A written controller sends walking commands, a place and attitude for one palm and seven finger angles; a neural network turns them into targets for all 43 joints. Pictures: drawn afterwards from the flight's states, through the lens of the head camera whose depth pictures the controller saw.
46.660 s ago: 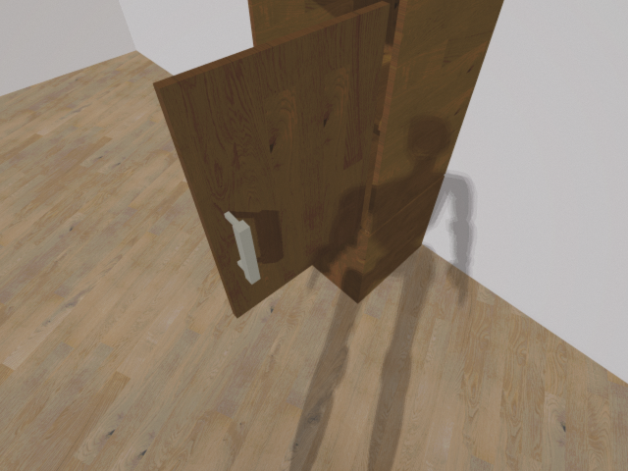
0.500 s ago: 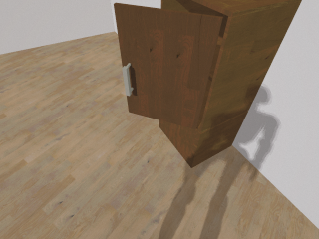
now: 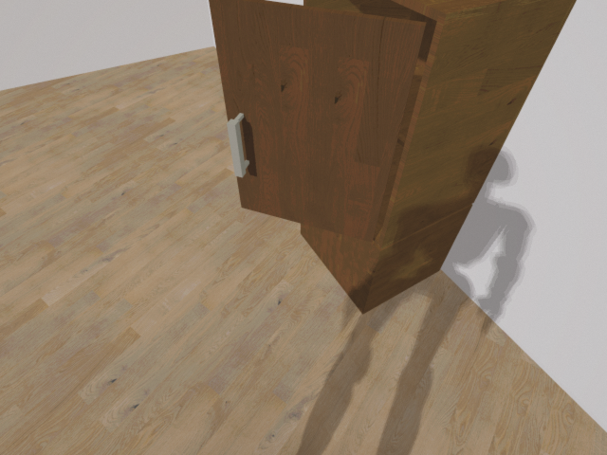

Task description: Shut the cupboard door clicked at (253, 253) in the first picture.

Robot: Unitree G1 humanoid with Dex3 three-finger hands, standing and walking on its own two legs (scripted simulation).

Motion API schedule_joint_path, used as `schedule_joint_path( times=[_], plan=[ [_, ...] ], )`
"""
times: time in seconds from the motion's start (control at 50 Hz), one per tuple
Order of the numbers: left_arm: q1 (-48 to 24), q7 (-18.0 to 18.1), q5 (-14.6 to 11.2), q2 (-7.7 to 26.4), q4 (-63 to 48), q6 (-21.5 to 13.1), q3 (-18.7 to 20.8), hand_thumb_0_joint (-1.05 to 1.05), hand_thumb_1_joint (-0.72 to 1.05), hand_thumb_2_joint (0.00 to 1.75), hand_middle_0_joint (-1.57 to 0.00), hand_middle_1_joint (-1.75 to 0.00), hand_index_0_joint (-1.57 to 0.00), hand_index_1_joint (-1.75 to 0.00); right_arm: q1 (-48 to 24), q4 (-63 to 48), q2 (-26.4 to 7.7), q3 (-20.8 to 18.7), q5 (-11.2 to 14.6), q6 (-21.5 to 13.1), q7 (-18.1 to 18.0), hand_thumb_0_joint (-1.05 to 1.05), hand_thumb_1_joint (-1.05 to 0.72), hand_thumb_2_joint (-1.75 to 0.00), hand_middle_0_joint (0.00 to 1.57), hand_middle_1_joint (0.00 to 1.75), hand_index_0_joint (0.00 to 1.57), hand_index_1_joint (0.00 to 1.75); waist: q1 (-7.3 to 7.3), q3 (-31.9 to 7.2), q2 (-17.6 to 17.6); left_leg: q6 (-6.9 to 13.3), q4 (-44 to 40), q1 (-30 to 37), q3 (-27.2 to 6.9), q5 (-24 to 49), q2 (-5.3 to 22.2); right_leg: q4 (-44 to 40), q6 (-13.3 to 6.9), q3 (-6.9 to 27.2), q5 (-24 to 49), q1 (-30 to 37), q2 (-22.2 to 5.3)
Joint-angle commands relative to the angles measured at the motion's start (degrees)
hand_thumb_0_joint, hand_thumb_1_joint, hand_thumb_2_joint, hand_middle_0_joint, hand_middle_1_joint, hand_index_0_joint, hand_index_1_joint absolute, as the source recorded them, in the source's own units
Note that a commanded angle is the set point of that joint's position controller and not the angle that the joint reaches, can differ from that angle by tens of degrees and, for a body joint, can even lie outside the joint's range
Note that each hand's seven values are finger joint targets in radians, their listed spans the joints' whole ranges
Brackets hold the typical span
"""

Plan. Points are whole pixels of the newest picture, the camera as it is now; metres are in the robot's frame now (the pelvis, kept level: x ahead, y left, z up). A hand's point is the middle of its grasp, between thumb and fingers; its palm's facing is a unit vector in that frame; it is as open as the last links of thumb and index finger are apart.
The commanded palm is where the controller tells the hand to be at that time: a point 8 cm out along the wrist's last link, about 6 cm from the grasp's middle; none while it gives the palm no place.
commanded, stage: look to check the result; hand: left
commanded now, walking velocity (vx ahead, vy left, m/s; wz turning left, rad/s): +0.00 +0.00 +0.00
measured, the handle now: (240, 145) +0.83 +0.21 -0.09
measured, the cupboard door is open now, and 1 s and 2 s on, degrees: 40 40 40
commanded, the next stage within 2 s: turn to face it in 0.28 s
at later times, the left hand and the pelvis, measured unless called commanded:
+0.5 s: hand out of the picture +0.04 +0.20 -0.17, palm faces +0.00 -0.97 -0.26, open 7.4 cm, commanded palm none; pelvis +0.01 +0.00 +0.00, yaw -1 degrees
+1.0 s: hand out of the picture +0.06 +0.18 -0.18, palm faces -0.10 -0.97 -0.22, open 7.4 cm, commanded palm none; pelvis +0.00 +0.00 -0.01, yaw -7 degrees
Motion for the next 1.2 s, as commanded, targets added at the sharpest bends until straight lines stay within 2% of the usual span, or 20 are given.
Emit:
schedule_joint_path(
  times=[0.0,0.38,0.42,0.48,0.56,0.64,0.74,0.82,0.84,0.9,0.94,0.98,1.0,1.02,1.04,1.06,1.08,1.1,1.12,1.18],
  plan=[
    [1.0,0.5,0.0,8.3,-2.1,-0.7,1.3,0.00,0.90,0.90,-0.20,-0.30,-0.20,-0.30,0.1,-2.6,-8.9,-1.2,0.2,-1.1,-0.6,0.00,-0.90,-0.90,0.20,0.30,0.20,0.30,-0.11,0.3,0.1,1.0,-2.8,4.8,-6.3,5.8,6.5,-5.4,-1.0,6.5,7.0,-6.2,-7.8],
    [-0.8,0.5,0.0,9.6,-2.5,-0.9,1.5,0.00,0.90,0.90,-0.20,-0.30,-0.20,-0.30,-1.8,-2.7,-10.0,-1.2,0.2,-1.2,-0.6,0.00,-0.90,-0.90,0.20,0.30,0.20,0.30,-0.15,-0.4,0.0,0.8,-2.9,5.7,-6.2,8.8,6.7,-5.8,-0.7,6.3,11.8,-4.0,-8.2],
    [-0.5,0.5,0.1,9.7,-2.5,-0.8,1.6,0.00,0.90,0.90,-0.20,-0.30,-0.20,-0.30,-1.9,-2.8,-10.1,-1.2,0.3,-1.1,-0.7,0.00,-0.90,-0.90,0.20,0.30,0.20,0.30,-0.05,0.1,-0.1,0.6,-2.5,6.7,-5.4,8.7,7.1,-6.0,-0.9,6.9,12.6,-5.3,-8.0],
    [0.9,0.8,0.0,6.0,-2.5,0.5,1.2,0.00,0.90,0.90,-0.20,-0.30,-0.20,-0.30,0.9,-2.3,-5.7,-0.7,0.1,-0.3,-1.0,0.00,-0.90,-0.90,0.20,0.30,0.20,0.30,-0.44,-0.3,-0.4,-0.1,-0.5,6.1,-3.4,9.0,7.4,-3.5,-0.5,7.7,15.4,-5.9,-7.7],
    [1.6,0.6,0.2,6.7,-4.2,1.3,2.4,0.00,0.90,0.90,-0.20,-0.30,-0.20,-0.30,1.9,-3.7,-6.4,-1.8,0.1,0.1,-1.4,0.00,-0.90,-0.90,0.20,0.30,0.20,0.30,-0.39,-1.5,0.2,0.0,2.9,5.8,-1.5,9.3,8.3,0.8,-1.2,9.1,18.6,-7.5,-7.0],
    [1.9,0.4,0.5,6.4,-6.1,1.8,3.3,0.00,0.90,0.90,-0.20,-0.30,-0.20,-0.30,2.2,-5.5,-6.7,-2.8,0.1,0.5,-1.7,0.00,-0.90,-0.90,0.20,0.30,0.20,0.30,-0.31,-1.5,0.3,0.7,4.4,4.9,-0.9,8.2,9.6,4.3,-1.4,9.9,18.1,-10.1,-5.7],
    [2.6,0.3,0.7,5.3,-7.9,2.1,3.9,0.00,0.90,0.90,-0.20,-0.30,-0.20,-0.30,2.1,-7.2,-6.2,-3.5,0.0,0.7,-1.7,0.00,-0.90,-0.90,0.20,0.30,0.20,0.30,0.06,-0.8,1.5,1.5,4.4,2.2,-1.3,2.0,10.7,6.8,-1.5,11.2,13.6,-12.5,-4.3],
    [2.7,0.3,0.9,5.2,-8.7,2.0,4.0,0.00,0.90,0.90,-0.20,-0.30,-0.20,-0.30,1.9,-8.1,-5.1,-3.7,0.1,0.8,-1.4,0.00,-0.90,-0.90,0.20,0.30,0.20,0.30,0.23,-1.3,-2.3,0.5,7.2,0.6,0.7,-2.2,8.7,5.4,-2.3,14.5,13.8,-13.0,-5.5],
    [2.5,0.4,0.9,5.7,-8.9,2.0,4.1,0.00,0.90,0.90,-0.20,-0.30,-0.20,-0.30,2.0,-8.1,-4.6,-3.7,0.0,0.8,-1.3,0.00,-0.90,-0.90,0.20,0.30,0.20,0.30,0.16,-1.1,-2.4,0.2,8.4,0.2,1.5,-3.3,7.9,4.4,-2.8,15.9,14.2,-13.1,-6.7],
    [1.9,0.7,0.8,6.8,-9.1,1.8,4.4,0.00,0.90,0.90,-0.20,-0.30,-0.20,-0.30,2.0,-8.5,-2.9,-3.5,0.1,1.1,-1.1,0.00,-0.90,-0.90,0.20,0.30,0.20,0.30,0.03,-0.1,-6.8,-1.3,13.3,-2.3,3.0,-6.8,4.7,1.2,-4.9,20.8,17.8,-12.4,-10.1],
    [1.5,0.9,0.8,6.8,-9.1,1.9,4.5,0.00,0.90,0.90,-0.20,-0.30,-0.20,-0.30,2.5,-8.3,-2.3,-3.4,0.1,1.3,-1.0,0.00,-0.90,-0.90,0.20,0.30,0.20,0.30,-0.15,0.5,-6.5,-1.6,14.5,-3.2,2.4,-8.4,4.2,1.2,-5.9,21.2,20.6,-11.9,-10.6],
    [-0.2,0.9,0.7,6.4,-9.5,2.0,4.5,0.00,0.90,0.90,-0.20,-0.30,-0.20,-0.30,4.4,-7.8,-2.5,-3.3,0.1,1.1,-1.2,0.00,-0.90,-0.90,0.20,0.30,0.20,0.30,-1.30,0.3,-5.0,-1.4,11.5,0.1,1.0,-4.9,5.1,2.6,-5.5,19.7,19.1,-14.1,-9.1],
    [-0.6,0.9,0.7,5.6,-9.9,2.1,4.4,0.00,0.90,0.90,-0.20,-0.30,-0.20,-0.30,5.3,-7.5,-3.2,-3.4,-0.1,0.9,-1.3,0.00,-0.90,-0.90,0.20,0.30,0.20,0.30,-1.50,0.4,-2.0,-0.8,8.8,3.1,0.2,-1.5,6.8,3.7,-4.1,17.4,15.6,-16.6,-6.8],
    [-0.3,0.8,0.8,4.2,-10.2,2.2,4.2,0.00,0.90,0.90,-0.20,-0.30,-0.20,-0.30,5.7,-7.2,-4.3,-3.5,-0.2,0.7,-1.4,0.00,-0.90,-0.90,0.20,0.30,0.20,0.30,-1.35,-0.1,3.3,0.6,5.4,5.9,-2.3,1.8,10.3,6.8,-2.4,13.9,10.8,-18.9,-3.2],
    [-0.3,0.6,0.6,3.5,-10.5,2.4,4.1,0.00,0.90,0.90,-0.20,-0.30,-0.20,-0.30,6.6,-7.1,-6.1,-3.8,-0.4,0.4,-1.5,0.00,-0.90,-0.90,0.20,0.30,0.20,0.30,-1.35,-0.2,8.8,3.5,0.4,6.4,-7.1,2.7,15.5,12.6,-0.8,8.9,4.0,-20.2,-0.1],
    [-0.2,0.3,0.5,2.5,-10.6,2.5,4.0,0.00,0.90,0.90,-0.20,-0.30,-0.20,-0.30,7.0,-7.1,-7.9,-4.1,-0.6,0.2,-1.7,0.00,-0.90,-0.90,0.20,0.30,0.20,0.30,-1.12,-1.0,12.5,7.0,-4.1,5.3,-12.2,3.7,21.3,21.2,0.2,5.5,-5.3,-20.1,1.4],
    [-0.8,0.1,0.6,2.6,-10.9,2.9,4.2,0.00,0.90,0.90,-0.20,-0.30,-0.20,-0.30,7.3,-7.4,-8.1,-4.2,-0.7,-0.1,-1.8,0.00,-0.90,-0.90,0.20,0.30,0.20,0.30,-1.17,-1.1,12.2,9.6,-6.9,3.7,-13.2,3.8,24.6,30.4,0.8,3.9,-14.4,-20.9,0.4],
    [-1.5,-0.2,0.7,2.2,-11.3,3.0,4.3,0.00,0.90,0.90,-0.20,-0.30,-0.20,-0.30,6.8,-7.7,-8.0,-4.0,-0.9,-0.3,-1.8,0.00,-0.90,-0.90,0.20,0.30,0.20,0.30,-1.04,-1.0,9.2,10.7,-7.0,2.6,-12.5,3.9,25.2,34.0,1.1,4.0,-16.7,-21.5,-1.3],
    [-1.6,-0.5,0.9,1.5,-11.4,3.1,4.3,0.00,0.90,0.90,-0.20,-0.30,-0.20,-0.30,5.2,-8.2,-7.9,-4.0,-1.0,-0.3,-1.8,0.00,-0.90,-0.90,0.20,0.30,0.20,0.30,-0.31,-0.8,6.3,10.8,-6.2,1.9,-10.4,3.9,24.9,33.7,1.1,3.6,-16.2,-21.3,-2.5],
    [1.5,-0.9,1.1,-0.1,-11.1,2.8,4.1,0.00,0.90,0.90,-0.20,-0.30,-0.20,-0.30,2.6,-8.5,-8.2,-4.1,-1.2,-0.1,-1.6,0.00,-0.90,-0.90,0.20,0.30,0.20,0.30,0.95,-2.3,7.5,7.7,-1.6,1.0,-1.9,9.4,20.4,21.6,1.4,-0.3,-10.9,-14.9,-2.4]
  ],
)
